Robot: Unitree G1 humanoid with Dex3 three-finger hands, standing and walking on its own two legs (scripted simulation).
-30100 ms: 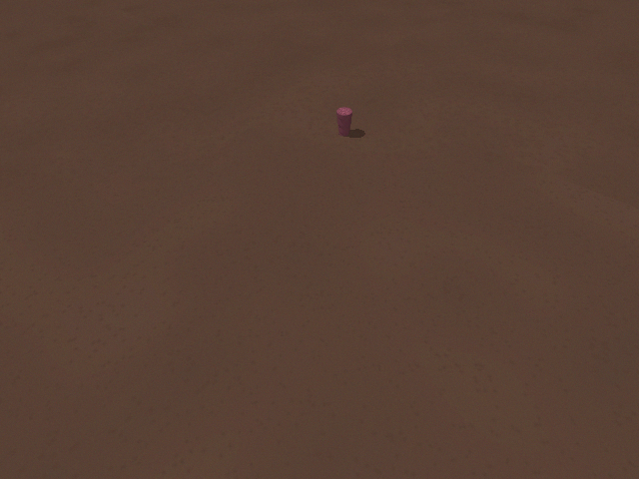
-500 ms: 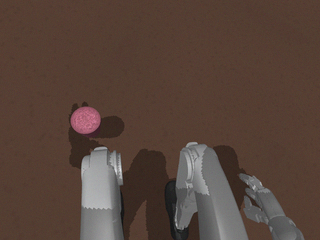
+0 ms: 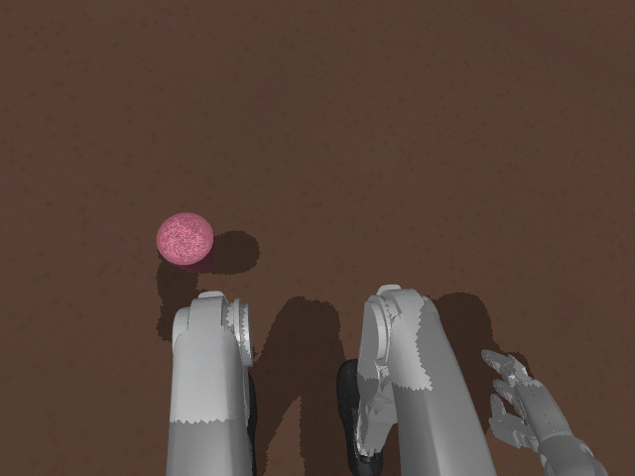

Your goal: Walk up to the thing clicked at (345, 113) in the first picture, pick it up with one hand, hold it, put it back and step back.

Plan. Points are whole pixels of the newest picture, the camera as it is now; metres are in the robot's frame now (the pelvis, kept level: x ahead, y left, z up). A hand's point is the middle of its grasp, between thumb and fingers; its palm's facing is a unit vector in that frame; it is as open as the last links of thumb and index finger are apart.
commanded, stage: go down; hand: left
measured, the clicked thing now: (191, 249) +0.43 +0.22 -0.31
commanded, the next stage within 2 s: none
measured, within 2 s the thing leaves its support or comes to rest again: neither
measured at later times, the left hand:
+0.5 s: hand out of the picture +0.38 +0.40 +0.02, palm faces +0.05 -1.00 -0.03, open 17.7 cm
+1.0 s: hand out of the picture +0.38 +0.41 +0.02, palm faces +0.07 -1.00 -0.04, open 17.6 cm
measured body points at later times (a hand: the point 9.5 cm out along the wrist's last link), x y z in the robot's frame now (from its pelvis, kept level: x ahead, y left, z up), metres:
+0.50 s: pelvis +0.00 +0.00 -0.01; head +0.20 +0.09 +0.39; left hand +0.37 +0.45 +0.02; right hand +0.18 -0.27 -0.09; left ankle +0.09 +0.11 -0.34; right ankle +0.10 -0.11 -0.34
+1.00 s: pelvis +0.00 +0.00 +0.00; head +0.21 +0.09 +0.39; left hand +0.37 +0.46 +0.02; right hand +0.17 -0.27 -0.09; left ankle +0.09 +0.11 -0.34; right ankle +0.10 -0.11 -0.34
